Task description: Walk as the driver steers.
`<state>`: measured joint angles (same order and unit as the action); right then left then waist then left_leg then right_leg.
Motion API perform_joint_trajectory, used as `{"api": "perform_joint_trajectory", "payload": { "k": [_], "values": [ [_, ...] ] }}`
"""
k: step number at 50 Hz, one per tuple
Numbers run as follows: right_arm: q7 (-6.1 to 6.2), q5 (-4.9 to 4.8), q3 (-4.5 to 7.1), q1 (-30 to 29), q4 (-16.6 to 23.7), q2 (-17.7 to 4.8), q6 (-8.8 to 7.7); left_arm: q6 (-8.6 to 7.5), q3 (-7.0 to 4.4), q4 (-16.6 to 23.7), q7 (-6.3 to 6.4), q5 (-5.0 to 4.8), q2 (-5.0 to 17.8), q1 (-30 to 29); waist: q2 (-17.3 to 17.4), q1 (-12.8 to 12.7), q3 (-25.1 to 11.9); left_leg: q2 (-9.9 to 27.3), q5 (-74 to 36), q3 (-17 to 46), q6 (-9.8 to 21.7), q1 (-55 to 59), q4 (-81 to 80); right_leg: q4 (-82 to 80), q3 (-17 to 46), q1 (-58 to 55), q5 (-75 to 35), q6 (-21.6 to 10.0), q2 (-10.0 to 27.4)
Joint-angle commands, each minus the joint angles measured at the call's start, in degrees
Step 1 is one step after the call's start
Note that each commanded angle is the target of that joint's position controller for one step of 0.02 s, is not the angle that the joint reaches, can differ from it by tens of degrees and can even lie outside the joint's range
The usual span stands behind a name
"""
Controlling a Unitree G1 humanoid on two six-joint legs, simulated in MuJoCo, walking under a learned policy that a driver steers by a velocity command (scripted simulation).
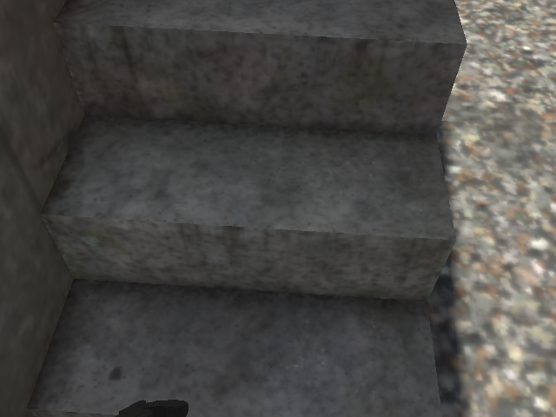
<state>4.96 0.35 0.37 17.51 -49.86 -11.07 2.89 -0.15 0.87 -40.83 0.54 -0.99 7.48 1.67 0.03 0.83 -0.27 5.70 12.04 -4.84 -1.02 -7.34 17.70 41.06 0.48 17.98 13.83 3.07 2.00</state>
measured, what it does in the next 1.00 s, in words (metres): steps on the spot: right foot, then left foot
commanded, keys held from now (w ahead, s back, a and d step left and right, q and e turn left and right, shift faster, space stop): shift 1.00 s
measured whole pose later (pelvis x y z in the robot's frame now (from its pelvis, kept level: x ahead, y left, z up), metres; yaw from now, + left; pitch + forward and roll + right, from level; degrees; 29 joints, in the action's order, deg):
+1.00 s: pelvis -0.08 -0.03 -0.01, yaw +1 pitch -1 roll +0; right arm 0.8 0.7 1.1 13.4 -57.5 -10.4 -0.9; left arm 1.4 -1.8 -61.2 2.6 0.5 9.8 14.3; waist 0.2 -0.1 2.6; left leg 2.4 9.6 -3.1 -0.9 -13.2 23.6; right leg 24.0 0.8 9.2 14.1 0.5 0.3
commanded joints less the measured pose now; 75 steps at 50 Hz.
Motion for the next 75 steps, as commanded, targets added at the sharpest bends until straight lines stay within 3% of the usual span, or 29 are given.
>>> {"api": "perform_joint_trajectory", "payload": {
  "k": [1,2,3,4,5,7,10,16,18,19,20,22,28,31,35,50,51,52,56,57,60,62,63,64,65,66,68,72,75],
  "values": [
    [-1.12,-1.22,2.06,-0.07,7.01,-7.18,-2.01,-2.00,-3.94,-4.21,0.33,0.51,10.22,10.41,6.95,-2.23,-5.40,3.11,-25.27,6.30,5.14,4.02,23.30,-34.60,0.63,-14.33,-27.10,-1.73,2.46],
    [-2.96,1.44,0.29,3.00,7.22,-0.26,-3.76,-0.53,-4.30,-6.77,1.11,1.88,13.06,14.19,-12.98,-0.67,-10.38,-1.98,25.82,3.56,1.94,-26.33,40.58,-14.78,10.08,-39.48,-85.62,-6.59,14.17],
    [-4.18,-0.46,0.50,9.47,2.43,2.26,-5.43,0.33,-4.68,-7.16,2.10,4.19,13.71,16.89,-16.06,-1.75,-14.90,-7.95,34.43,12.32,-1.17,-31.03,63.60,-8.64,14.23,-31.85,-103.47,-20.32,25.88],
    [-4.44,-2.12,1.89,8.83,-0.01,-1.98,-5.41,0.83,-5.10,-6.18,1.93,4.45,13.73,15.62,-11.11,-4.41,-14.41,-8.71,36.74,14.34,-3.54,-34.26,81.62,-13.80,13.99,-25.36,-87.98,-25.53,26.00],
    [-4.11,-3.35,2.81,3.43,2.07,-3.87,-4.38,0.92,-5.27,-6.12,1.83,3.05,14.17,7.79,-13.34,-1.84,-5.82,-8.20,37.52,13.92,-5.09,-39.93,91.48,-17.45,12.00,-19.46,-66.53,-23.58,22.76],
    [-2.50,-1.43,2.87,-2.38,4.05,-5.21,-2.95,0.36,-3.43,-6.25,1.49,1.06,7.84,-2.54,-7.90,1.79,3.65,-5.91,30.13,12.54,-7.65,-36.04,80.74,-20.65,4.79,-8.73,-50.49,-16.62,15.27],
    [-2.78,0.17,1.76,-2.15,4.67,-3.53,-2.29,0.50,-3.41,-7.59,2.28,1.75,9.51,-5.24,-7.48,3.69,-1.50,-4.66,22.72,5.58,-7.18,-23.80,63.71,-18.49,-1.50,-10.38,-61.85,-14.92,12.41],
    [-4.12,-1.23,1.63,-0.17,2.99,-3.92,-2.24,3.10,-2.86,-4.40,3.80,1.57,11.19,-4.81,-8.81,1.93,-6.64,-3.72,-5.99,0.28,-2.05,-7.61,10.58,-11.41,-1.34,-19.89,-61.33,-13.66,12.89],
    [-5.21,0.04,1.96,-3.18,2.21,-4.85,-4.17,3.01,-2.85,-4.24,2.89,-0.10,10.85,0.72,-4.52,-1.24,-2.67,-5.27,-24.22,-0.09,0.48,-7.40,-5.12,-4.45,-1.36,-21.78,-39.86,-10.13,7.88],
    [-5.03,1.23,1.92,-1.01,1.23,-5.95,-5.02,2.63,-2.20,-4.68,2.03,2.03,7.75,5.69,5.28,-4.00,-5.60,3.60,-59.06,9.65,2.80,6.62,3.13,2.71,-1.79,-8.07,-9.44,-7.05,5.54],
    [-5.06,3.26,0.73,3.30,0.20,-3.80,-4.63,2.34,-1.55,-9.42,1.25,2.48,3.37,14.55,13.08,-4.04,-10.56,15.68,-72.86,19.11,13.29,9.52,6.54,12.92,0.26,-3.47,19.28,-3.13,3.18],
    [-5.78,4.15,0.44,-6.14,2.49,-3.90,-4.49,2.47,-3.21,-12.29,0.14,-0.89,6.46,14.04,6.27,-4.74,-6.93,14.94,-46.91,15.50,19.05,-6.33,2.57,25.20,3.80,-6.52,25.39,2.25,2.49],
    [-3.45,0.72,0.33,-4.40,-0.61,-3.22,-3.47,2.24,-3.80,-12.49,2.75,1.18,5.75,3.46,5.57,-1.23,4.26,2.99,-21.06,8.71,6.99,-3.58,4.14,-20.29,-1.90,-4.53,0.18,1.71,-0.74],
    [-5.32,1.59,0.27,-0.74,-1.74,-2.01,-5.46,3.31,-4.63,-14.01,2.75,0.84,11.17,8.90,5.02,0.55,-2.62,1.33,2.11,9.49,3.70,-3.14,1.99,-20.39,3.85,-11.83,-11.94,-2.39,4.55],
    [-4.05,0.92,1.03,-7.31,-1.18,-3.44,-4.77,1.25,-3.61,-16.33,1.70,1.84,6.62,8.24,-1.19,-0.27,3.10,0.31,0.94,6.73,1.35,-1.17,2.51,-23.37,4.65,-1.78,-0.38,-5.35,3.54],
    [-4.17,0.25,1.29,-3.20,-5.88,-3.60,-4.62,1.45,-3.52,-18.72,2.28,1.49,7.92,14.77,-0.23,-1.00,3.15,0.11,0.64,5.81,0.27,-4.07,1.47,-22.81,4.47,-4.48,-2.31,-5.58,2.74],
    [-3.63,-0.21,-0.52,-1.04,-6.36,1.47,-4.12,-0.25,-1.66,-18.64,0.80,3.53,3.27,16.14,0.75,-1.52,2.02,1.25,-0.05,7.07,1.55,-1.82,0.13,-25.34,5.56,-4.73,-2.46,-6.58,4.43],
    [-3.16,-0.13,-0.21,-0.76,-6.45,0.34,-3.64,-1.08,-2.05,-18.84,0.46,3.26,4.81,16.04,-0.45,-1.42,2.51,0.41,3.45,6.74,2.28,-1.10,1.25,-25.53,5.75,-3.93,2.96,-7.23,3.65],
    [-3.13,-0.19,0.05,-3.77,-2.16,-0.74,-3.42,-0.93,-3.59,-15.19,0.44,1.72,10.34,11.51,-6.61,-1.34,7.60,-5.57,14.48,1.68,5.79,-9.15,11.70,-30.37,11.68,2.32,28.81,-12.84,4.86],
    [-2.48,-0.89,0.92,-5.07,-1.45,-4.19,-5.51,-1.00,-4.97,-11.98,1.66,-1.08,14.66,7.92,-9.53,-0.85,8.30,-6.23,12.48,-0.22,4.11,-13.94,16.85,-31.32,15.36,0.54,32.13,-13.40,7.86],
    [-3.26,-1.22,0.30,0.02,-2.70,-1.97,-9.08,-0.92,-5.15,-8.10,2.74,-1.47,13.57,3.14,-9.06,2.04,5.01,-2.67,6.92,1.60,5.77,-11.67,24.76,-31.57,17.70,3.16,24.64,-15.71,12.71],
    [-3.69,0.53,-0.41,5.62,-3.24,2.17,-8.59,-1.73,-4.14,-9.63,0.53,2.12,8.02,4.78,-1.00,4.94,3.10,-4.39,-3.01,2.07,7.72,-0.58,6.53,-21.27,10.03,4.14,3.63,-16.38,6.24],
    [-3.36,1.47,0.54,14.82,-6.01,-0.04,-8.37,-2.84,-4.09,-9.64,-0.14,1.80,6.40,4.23,4.55,8.47,-0.15,-1.97,-5.27,7.38,6.99,9.92,1.39,-5.74,3.92,6.75,-8.24,-15.62,2.00],
    [-3.26,1.54,2.10,22.53,-7.48,-6.99,-7.89,-4.42,-3.41,-7.67,-1.09,1.11,2.66,5.14,18.96,7.66,-2.65,8.82,-2.69,29.55,9.86,21.34,-5.78,13.12,-1.24,20.28,1.00,-11.76,-4.16],
    [-3.37,1.52,3.21,18.87,-7.27,-10.67,-7.12,-5.04,-3.27,-8.54,-1.74,1.03,1.26,9.60,22.85,5.38,-0.64,15.28,15.32,48.33,18.62,18.59,-12.61,34.32,1.51,32.75,8.88,-9.95,-7.99],
    [-3.91,1.54,3.66,11.77,-6.08,-9.74,-7.08,-4.96,-3.27,-6.18,-1.41,2.58,2.19,2.14,10.31,4.15,5.75,15.76,22.09,42.22,21.50,14.58,-11.10,58.37,5.09,44.66,7.47,-9.65,-5.19],
    [-5.26,2.36,2.69,9.08,-7.21,-4.85,-8.11,-5.81,-0.93,1.09,-0.57,4.01,-2.07,-6.32,2.76,2.17,5.55,13.11,12.58,26.63,18.63,10.39,-6.97,81.89,4.38,57.59,8.21,-10.43,-2.93],
    [-5.20,1.99,1.61,14.02,-12.83,-2.52,-10.29,-4.19,0.99,10.40,0.53,3.65,-3.45,-10.74,1.67,0.28,3.95,12.81,14.37,19.79,13.47,7.14,-7.87,101.00,7.62,70.84,14.97,-12.28,-2.64],
    [-5.02,0.28,0.68,9.46,-12.72,-2.94,-9.88,-3.12,3.37,18.61,0.35,2.52,-3.69,-18.40,-1.98,-3.54,8.85,8.23,15.06,8.92,10.01,-10.54,-18.50,78.33,-0.19,61.33,12.00,-10.94,1.52]
  ]
}}
Keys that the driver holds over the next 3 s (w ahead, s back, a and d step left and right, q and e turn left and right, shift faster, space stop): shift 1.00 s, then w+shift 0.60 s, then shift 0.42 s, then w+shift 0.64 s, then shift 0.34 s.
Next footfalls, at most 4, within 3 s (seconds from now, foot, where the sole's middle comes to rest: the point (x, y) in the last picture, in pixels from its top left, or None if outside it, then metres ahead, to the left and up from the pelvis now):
0.02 right None -0.05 -0.16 -0.79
0.36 left None -0.01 0.10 -0.79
1.64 right None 0.20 -0.14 -0.59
2.14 left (280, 416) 0.36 0.02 -0.40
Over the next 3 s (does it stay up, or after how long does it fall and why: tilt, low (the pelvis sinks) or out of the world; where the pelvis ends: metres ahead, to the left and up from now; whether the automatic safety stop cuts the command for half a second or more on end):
stays up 0.59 0.07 0.49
